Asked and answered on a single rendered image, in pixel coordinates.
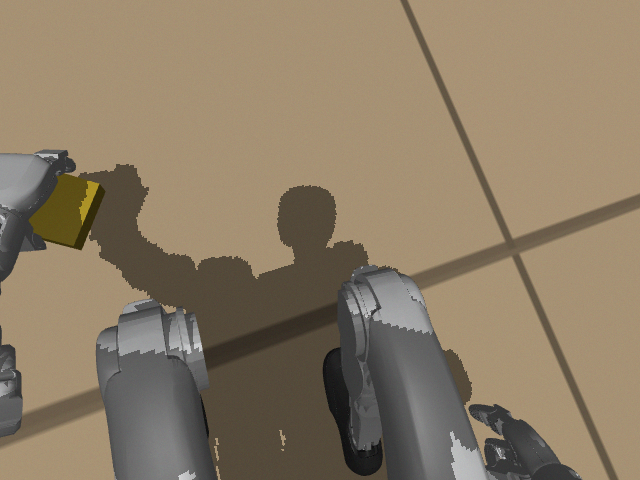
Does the left robot hand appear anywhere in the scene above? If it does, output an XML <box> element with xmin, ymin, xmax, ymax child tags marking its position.
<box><xmin>0</xmin><ymin>149</ymin><xmax>76</xmax><ymax>252</ymax></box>

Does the right robot foot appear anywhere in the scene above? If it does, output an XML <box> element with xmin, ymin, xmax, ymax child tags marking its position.
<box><xmin>323</xmin><ymin>347</ymin><xmax>383</xmax><ymax>476</ymax></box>

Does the right robot arm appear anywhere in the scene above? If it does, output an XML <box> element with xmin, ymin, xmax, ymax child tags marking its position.
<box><xmin>531</xmin><ymin>463</ymin><xmax>583</xmax><ymax>480</ymax></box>

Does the right robot hand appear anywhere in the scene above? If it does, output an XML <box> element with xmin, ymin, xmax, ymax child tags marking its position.
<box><xmin>468</xmin><ymin>404</ymin><xmax>561</xmax><ymax>480</ymax></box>

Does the small box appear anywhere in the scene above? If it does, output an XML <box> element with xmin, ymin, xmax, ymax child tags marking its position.
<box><xmin>28</xmin><ymin>173</ymin><xmax>106</xmax><ymax>250</ymax></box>

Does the left robot arm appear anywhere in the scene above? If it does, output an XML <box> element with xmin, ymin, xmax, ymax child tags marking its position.
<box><xmin>0</xmin><ymin>208</ymin><xmax>26</xmax><ymax>437</ymax></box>

